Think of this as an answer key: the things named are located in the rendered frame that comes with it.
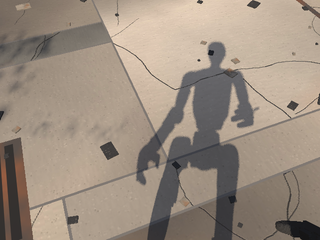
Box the robot right hand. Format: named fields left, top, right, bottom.
left=275, top=220, right=320, bottom=240

